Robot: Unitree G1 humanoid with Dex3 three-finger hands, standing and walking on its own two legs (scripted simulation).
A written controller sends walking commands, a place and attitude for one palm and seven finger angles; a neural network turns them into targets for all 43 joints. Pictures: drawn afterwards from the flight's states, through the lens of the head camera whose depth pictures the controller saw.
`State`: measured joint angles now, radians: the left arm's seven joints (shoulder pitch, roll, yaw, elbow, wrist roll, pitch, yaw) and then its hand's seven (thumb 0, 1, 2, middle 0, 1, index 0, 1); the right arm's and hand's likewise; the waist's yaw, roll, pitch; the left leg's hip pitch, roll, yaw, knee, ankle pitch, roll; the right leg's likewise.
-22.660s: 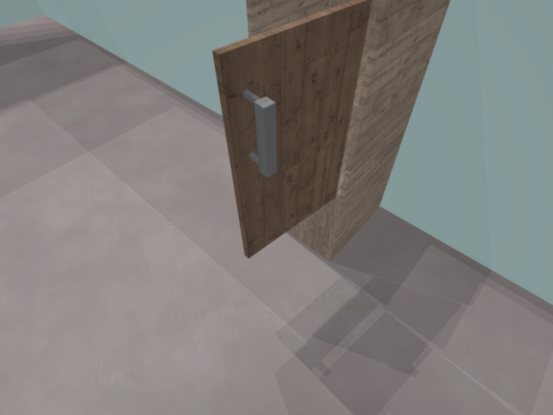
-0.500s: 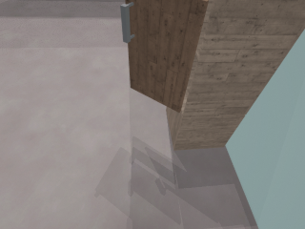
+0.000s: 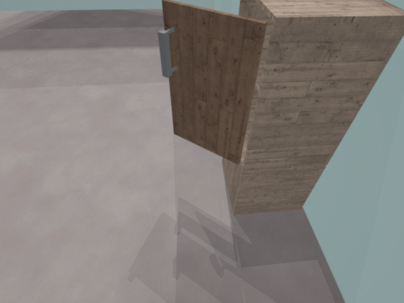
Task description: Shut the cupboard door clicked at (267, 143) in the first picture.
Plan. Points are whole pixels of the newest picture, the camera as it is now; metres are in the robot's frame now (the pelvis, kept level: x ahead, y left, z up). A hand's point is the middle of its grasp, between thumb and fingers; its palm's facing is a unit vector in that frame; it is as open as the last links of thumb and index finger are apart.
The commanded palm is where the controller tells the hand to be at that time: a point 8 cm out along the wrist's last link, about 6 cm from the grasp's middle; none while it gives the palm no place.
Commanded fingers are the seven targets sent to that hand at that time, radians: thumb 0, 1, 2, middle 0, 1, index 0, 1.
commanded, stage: let the arm hang, fingers relaxed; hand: left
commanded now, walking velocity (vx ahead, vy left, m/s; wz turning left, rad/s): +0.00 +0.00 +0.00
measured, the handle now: (169, 52) +0.90 +0.17 +0.09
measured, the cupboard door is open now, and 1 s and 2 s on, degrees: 51 51 51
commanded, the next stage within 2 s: look to check the result in 0.12 s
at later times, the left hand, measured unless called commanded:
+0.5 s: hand out of the picture -0.03 +0.15 -0.18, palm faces +0.06 -0.98 -0.18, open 7.4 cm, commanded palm none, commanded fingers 0.00 0.90 0.90 -0.20 -0.30 -0.20 -0.30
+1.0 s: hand out of the picture -0.02 +0.16 -0.19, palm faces +0.13 -0.97 -0.18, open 7.4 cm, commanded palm none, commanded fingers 0.00 0.90 0.90 -0.20 -0.30 -0.20 -0.30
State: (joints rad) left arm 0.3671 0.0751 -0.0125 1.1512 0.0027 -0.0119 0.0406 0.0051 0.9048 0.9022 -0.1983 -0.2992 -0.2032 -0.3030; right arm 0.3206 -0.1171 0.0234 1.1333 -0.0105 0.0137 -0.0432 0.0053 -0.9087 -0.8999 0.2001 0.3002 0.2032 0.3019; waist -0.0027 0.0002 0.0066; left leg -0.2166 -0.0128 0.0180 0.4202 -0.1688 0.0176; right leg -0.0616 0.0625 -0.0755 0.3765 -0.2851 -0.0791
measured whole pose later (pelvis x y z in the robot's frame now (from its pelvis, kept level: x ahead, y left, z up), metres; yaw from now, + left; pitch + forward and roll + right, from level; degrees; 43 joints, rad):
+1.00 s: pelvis +0.01 +0.00 -0.01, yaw +5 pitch -2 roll -1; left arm 0.33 0.13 0.03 1.09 0.02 0.01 0.05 0.01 0.90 0.90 -0.20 -0.30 -0.20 -0.30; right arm 0.32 -0.13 -0.01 1.10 -0.01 0.06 -0.03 0.00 -0.90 -0.90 0.20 0.30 0.20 0.30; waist -0.02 0.01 0.06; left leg -0.32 0.00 0.01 0.69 -0.34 0.01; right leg -0.08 0.06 -0.16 0.47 -0.37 -0.09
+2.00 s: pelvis +0.03 -0.04 -0.02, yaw +45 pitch +0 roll +1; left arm 0.23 0.22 0.05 0.83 0.03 0.02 0.01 0.01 0.90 0.90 -0.20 -0.30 -0.20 -0.30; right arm 0.14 -0.24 -0.06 0.87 -0.02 0.09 0.02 0.00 -0.90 -0.90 0.20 0.30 0.21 0.30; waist 0.00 0.04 0.13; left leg -0.48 -0.04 -0.09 0.93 -0.46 -0.02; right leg -0.33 -0.06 -0.09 0.69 -0.36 -0.01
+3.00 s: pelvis +0.15 +0.15 +0.00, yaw +82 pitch -1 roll +0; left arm 0.40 0.15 0.04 1.01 0.03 -0.06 0.00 0.01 0.91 0.90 -0.20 -0.30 -0.21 -0.30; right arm 0.05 -0.22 -0.05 0.89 -0.03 0.03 0.07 0.01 -0.91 -0.90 0.20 0.30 0.20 0.30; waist 0.04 -0.01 0.13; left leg -0.53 0.07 0.12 0.73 -0.27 0.04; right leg 0.00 -0.13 -0.40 0.41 -0.36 0.04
